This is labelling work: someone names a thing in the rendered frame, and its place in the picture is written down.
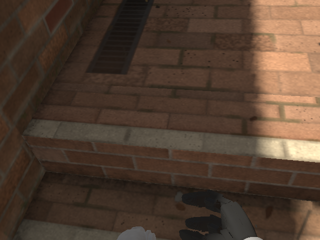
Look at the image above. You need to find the left robot thigh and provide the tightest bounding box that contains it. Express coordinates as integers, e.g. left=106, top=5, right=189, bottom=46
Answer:
left=117, top=228, right=156, bottom=240

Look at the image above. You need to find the robot left shin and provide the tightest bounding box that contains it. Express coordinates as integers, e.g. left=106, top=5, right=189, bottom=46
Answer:
left=131, top=226, right=146, bottom=232

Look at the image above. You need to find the robot right hand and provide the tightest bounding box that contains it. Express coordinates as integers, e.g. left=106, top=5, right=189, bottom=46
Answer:
left=179, top=189, right=258, bottom=240

